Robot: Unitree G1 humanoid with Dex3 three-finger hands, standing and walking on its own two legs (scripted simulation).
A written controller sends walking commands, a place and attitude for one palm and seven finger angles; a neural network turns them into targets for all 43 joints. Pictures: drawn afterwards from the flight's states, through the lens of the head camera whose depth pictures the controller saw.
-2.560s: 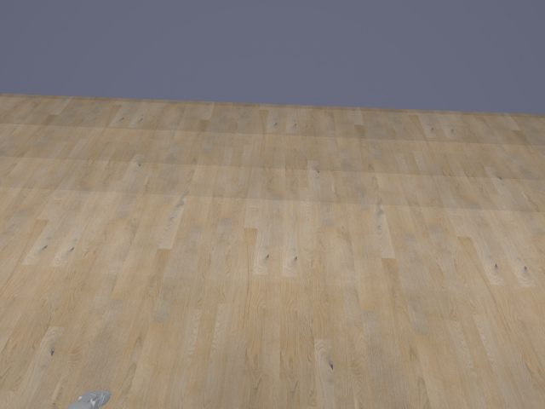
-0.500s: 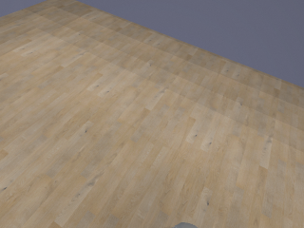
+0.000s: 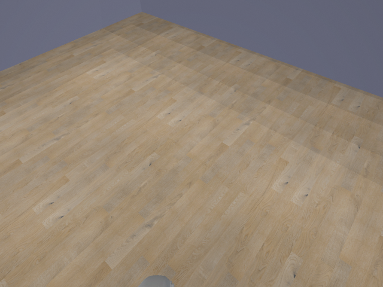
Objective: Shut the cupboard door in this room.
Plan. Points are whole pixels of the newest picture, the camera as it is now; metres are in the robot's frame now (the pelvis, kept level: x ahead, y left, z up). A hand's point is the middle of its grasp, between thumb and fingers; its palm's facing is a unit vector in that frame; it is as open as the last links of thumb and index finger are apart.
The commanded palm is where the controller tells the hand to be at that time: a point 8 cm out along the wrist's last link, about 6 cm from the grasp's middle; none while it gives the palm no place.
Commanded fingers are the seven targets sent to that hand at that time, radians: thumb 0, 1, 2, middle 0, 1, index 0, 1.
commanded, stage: turn or walk to find it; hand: left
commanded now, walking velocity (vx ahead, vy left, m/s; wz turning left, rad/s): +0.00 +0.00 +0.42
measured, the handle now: out of the picture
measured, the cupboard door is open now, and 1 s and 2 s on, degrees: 83 83 83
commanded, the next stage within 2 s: none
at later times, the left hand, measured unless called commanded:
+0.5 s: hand out of the picture +0.00 +0.27 -0.17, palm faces +0.25 -0.94 -0.25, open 7.4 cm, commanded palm none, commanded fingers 0.00 0.90 0.90 -0.20 -0.30 -0.20 -0.30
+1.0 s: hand out of the picture -0.08 +0.20 -0.16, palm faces +0.45 -0.86 -0.23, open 7.4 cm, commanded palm none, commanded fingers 0.00 0.90 0.90 -0.20 -0.30 -0.20 -0.30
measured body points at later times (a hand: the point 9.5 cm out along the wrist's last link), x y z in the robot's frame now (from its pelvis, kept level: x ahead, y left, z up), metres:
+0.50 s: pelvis -0.02 +0.04 +0.00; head +0.00 +0.06 +0.45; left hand -0.02 +0.32 -0.15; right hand +0.11 -0.18 -0.14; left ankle -0.02 +0.14 -0.74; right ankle +0.00 -0.11 -0.68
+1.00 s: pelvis -0.05 +0.01 +0.00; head -0.02 +0.02 +0.45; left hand -0.10 +0.25 -0.15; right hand +0.11 -0.21 -0.15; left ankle -0.11 +0.13 -0.70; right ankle +0.00 -0.09 -0.74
